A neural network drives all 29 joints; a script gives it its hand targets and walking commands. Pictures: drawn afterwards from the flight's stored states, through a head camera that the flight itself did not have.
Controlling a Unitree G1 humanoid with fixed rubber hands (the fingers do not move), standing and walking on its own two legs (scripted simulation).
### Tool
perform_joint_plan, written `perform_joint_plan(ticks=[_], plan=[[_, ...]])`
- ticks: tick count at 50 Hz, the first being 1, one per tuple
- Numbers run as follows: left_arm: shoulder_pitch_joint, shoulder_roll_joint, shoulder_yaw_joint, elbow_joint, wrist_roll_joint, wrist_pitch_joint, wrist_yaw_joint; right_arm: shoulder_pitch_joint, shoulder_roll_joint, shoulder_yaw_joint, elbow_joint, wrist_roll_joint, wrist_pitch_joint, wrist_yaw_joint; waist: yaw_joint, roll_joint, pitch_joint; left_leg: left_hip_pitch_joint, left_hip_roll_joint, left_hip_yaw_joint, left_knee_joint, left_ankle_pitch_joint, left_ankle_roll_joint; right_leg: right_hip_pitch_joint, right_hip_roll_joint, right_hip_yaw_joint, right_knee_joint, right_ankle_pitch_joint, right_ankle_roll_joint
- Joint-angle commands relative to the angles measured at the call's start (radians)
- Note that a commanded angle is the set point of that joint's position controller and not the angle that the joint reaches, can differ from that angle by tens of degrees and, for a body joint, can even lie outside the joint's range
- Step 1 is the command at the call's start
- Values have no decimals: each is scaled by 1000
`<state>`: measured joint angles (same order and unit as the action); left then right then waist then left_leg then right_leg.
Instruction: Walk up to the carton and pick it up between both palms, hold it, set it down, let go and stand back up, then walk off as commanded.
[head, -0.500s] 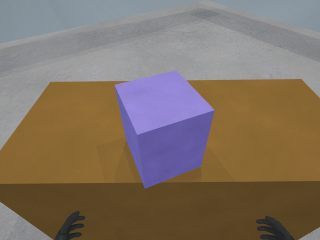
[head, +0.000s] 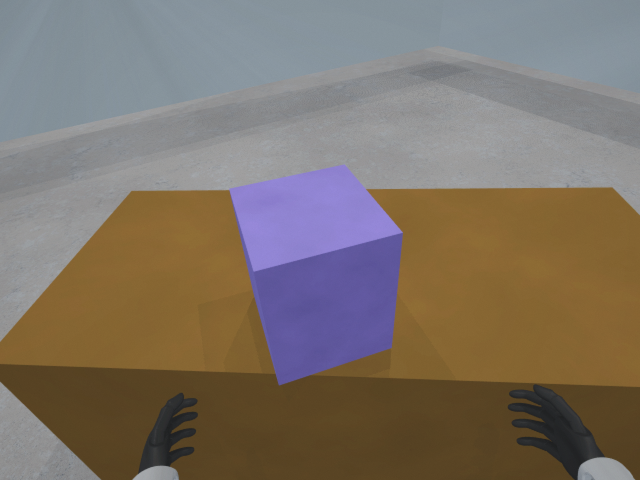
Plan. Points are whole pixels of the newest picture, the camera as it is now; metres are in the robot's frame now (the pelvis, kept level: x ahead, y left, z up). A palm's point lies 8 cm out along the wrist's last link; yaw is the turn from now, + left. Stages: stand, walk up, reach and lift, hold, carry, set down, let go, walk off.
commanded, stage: reach and lift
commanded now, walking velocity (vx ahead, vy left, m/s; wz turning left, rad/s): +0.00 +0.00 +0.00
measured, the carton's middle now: (313, 270) +0.46 +0.04 +0.04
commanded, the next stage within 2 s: none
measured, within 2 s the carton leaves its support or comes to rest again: neither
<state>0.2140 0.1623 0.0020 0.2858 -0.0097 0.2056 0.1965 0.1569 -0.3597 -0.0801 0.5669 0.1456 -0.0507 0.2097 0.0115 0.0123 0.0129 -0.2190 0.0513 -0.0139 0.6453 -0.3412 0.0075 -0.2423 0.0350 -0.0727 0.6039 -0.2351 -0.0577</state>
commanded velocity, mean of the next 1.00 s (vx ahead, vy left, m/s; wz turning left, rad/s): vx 0.00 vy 0.00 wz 0.00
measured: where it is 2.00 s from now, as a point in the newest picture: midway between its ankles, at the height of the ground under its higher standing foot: outside the picture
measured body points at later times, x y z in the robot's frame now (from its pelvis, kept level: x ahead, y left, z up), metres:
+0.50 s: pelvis +0.04 +0.02 +0.01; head +0.02 +0.03 +0.46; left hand +0.27 +0.23 +0.04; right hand +0.26 -0.23 +0.01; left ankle +0.06 +0.13 -0.72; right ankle +0.08 -0.07 -0.72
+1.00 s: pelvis +0.06 +0.02 +0.02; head +0.05 +0.04 +0.46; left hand +0.27 +0.22 +0.07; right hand +0.31 -0.23 +0.05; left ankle +0.06 +0.13 -0.72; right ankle +0.08 -0.07 -0.72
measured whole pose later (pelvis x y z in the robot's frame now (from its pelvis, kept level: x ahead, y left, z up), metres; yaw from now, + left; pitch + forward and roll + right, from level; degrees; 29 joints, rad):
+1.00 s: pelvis +0.06 +0.02 +0.02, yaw +1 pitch -1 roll -1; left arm 0.32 0.08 -0.06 -0.24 -0.09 0.26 0.28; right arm 0.13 -0.37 -0.05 0.35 0.36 -0.12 0.22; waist 0.01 -0.01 -0.03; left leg -0.22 0.01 -0.02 0.51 -0.28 0.01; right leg -0.21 0.04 -0.07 0.42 -0.20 -0.05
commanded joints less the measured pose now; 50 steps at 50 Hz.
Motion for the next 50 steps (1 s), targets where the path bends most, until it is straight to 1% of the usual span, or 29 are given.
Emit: perform_joint_plan(ticks=[1,4,5,6,7,9,10,11,12,17,18,20,21,23,24,25,27,28,29,30,32,34,36,39,40,42,43,44,50], plan=[[-274,86,53,-258,-107,-30,4,-158,-116,18,-493,76,-13,-60,48,-302,11,-32,-136,12,-128,66,30,-55,-232,370,-454,-623,22],[-224,41,27,-346,-120,-34,14,-131,-116,-7,-523,83,-8,-57,61,-254,-18,-38,-92,0,-205,65,18,0,-177,308,-408,-475,34],[-242,29,-4,-404,-125,-31,26,-155,-145,-27,-504,96,-3,-45,39,-189,-26,-44,-77,-13,-217,33,1,-10,-181,293,-403,-491,14],[-260,28,-14,-436,-131,-23,38,-174,-161,-47,-501,113,-4,-33,31,-190,-33,-47,-75,-18,-237,12,3,-4,-158,269,-389,-458,8],[-261,8,-25,-436,-115,-18,45,-169,-169,-47,-455,117,5,-18,36,-148,-32,-70,-73,-18,-258,-12,2,12,-152,259,-382,-442,3],[-221,-23,-52,-473,-117,-19,53,-158,-180,-49,-492,132,4,-6,27,-149,-36,-70,-67,-17,-287,-25,2,33,-134,236,-367,-393,6],[-195,-39,-54,-466,-90,-12,58,-155,-191,-53,-460,140,4,6,33,-102,-29,-70,-54,-22,-311,-46,-9,35,-124,212,-352,-361,2],[-211,-34,-46,-464,-90,-15,57,-160,-169,-45,-500,143,-1,0,39,-136,-45,-121,-48,-12,-312,-61,3,78,-102,202,-326,-317,9],[-193,-54,-60,-488,-81,-16,62,-168,-182,-44,-485,150,-12,10,42,-109,-56,-113,-43,-28,-332,-89,-4,87,-91,188,-318,-302,7],[-113,-105,-114,-543,-90,-44,68,-141,-236,-59,-519,184,-67,35,22,-115,-102,-58,-24,-42,-343,-38,-16,59,-61,133,-270,-133,0],[-74,-127,-119,-512,-76,-39,68,-123,-251,-61,-464,181,-69,43,12,-121,-83,-46,-19,-55,-348,-65,-11,48,-52,131,-279,-136,-6],[-55,-125,-152,-564,-87,-63,72,-115,-257,-53,-515,188,-97,47,24,-115,-117,-32,-20,-46,-336,-32,-14,39,-51,122,-268,-125,-5],[-59,-138,-168,-575,-87,-62,74,-126,-263,-62,-526,194,-109,51,9,-113,-123,-24,-17,-66,-343,-30,-17,46,-46,124,-266,-93,-12],[-7,-134,-147,-592,-74,-80,78,-49,-253,-55,-490,193,-128,51,20,-101,-112,11,-20,-51,-340,102,-25,54,-22,97,-254,27,-8],[27,-154,-163,-594,-69,-87,71,-48,-284,-44,-505,194,-145,45,14,-108,-138,46,-19,-48,-322,166,-25,54,-13,88,-246,80,-12],[25,-160,-166,-615,-69,-95,76,-50,-266,-30,-479,208,-158,46,24,-74,-183,96,-21,-57,-300,247,-30,50,0,84,-240,128,-21],[105,-156,-140,-622,-35,-103,76,5,-277,-27,-478,222,-180,38,42,-71,-181,146,-17,-62,-281,416,-47,72,22,77,-229,245,-26],[97,-167,-173,-688,-55,-109,79,-2,-280,-22,-479,230,-193,35,25,-46,-224,177,-20,-71,-261,495,-57,80,23,82,-230,292,-36],[140,-191,-175,-694,-41,-105,76,16,-303,-6,-472,244,-204,35,29,-55,-223,210,-13,-78,-257,571,-70,93,32,74,-236,332,-42],[94,-156,-167,-732,-51,-109,83,-24,-310,-24,-503,246,-210,32,27,-49,-252,206,-18,-79,-248,563,-71,87,30,85,-237,315,-39],[122,-163,-167,-718,-29,-105,83,-7,-285,-3,-493,254,-219,27,35,-46,-226,198,-19,-76,-238,618,-75,96,36,89,-240,349,-43],[141,-157,-165,-764,-41,-108,85,-5,-300,6,-507,260,-228,16,34,-69,-240,197,-27,-67,-235,643,-71,125,34,96,-253,384,-40],[94,-146,-176,-783,-55,-99,88,-41,-301,0,-516,268,-227,15,34,-38,-266,199,-28,-70,-233,631,-73,104,34,93,-255,352,-45],[59,-140,-167,-816,-69,-70,95,-89,-320,-12,-518,287,-210,12,35,-35,-253,204,-15,-70,-239,626,-84,99,35,92,-258,342,-54],[36,-142,-165,-786,-63,-50,91,-124,-342,-29,-510,276,-201,8,19,-72,-235,184,-16,-65,-246,580,-75,87,40,94,-268,313,-52],[0,-145,-169,-761,-76,-29,88,-148,-332,-23,-541,286,-180,-3,17,-62,-205,150,-23,-55,-266,505,-59,104,30,108,-276,289,-50],[-55,-142,-165,-774,-85,-22,90,-199,-325,-19,-559,276,-171,-6,14,-79,-220,139,-18,-55,-273,464,-65,121,28,108,-274,262,-48],[-56,-135,-154,-731,-81,2,88,-215,-310,-6,-555,278,-151,-10,34,-90,-175,95,-26,-43,-293,431,-51,147,24,112,-284,255,-47],[-317,-114,-121,-792,-98,112,113,-413,-341,-38,-565,282,-30,-21,42,-53,-136,39,-18,-36,-377,107,-37,113,-5,130,-291,49,-38]])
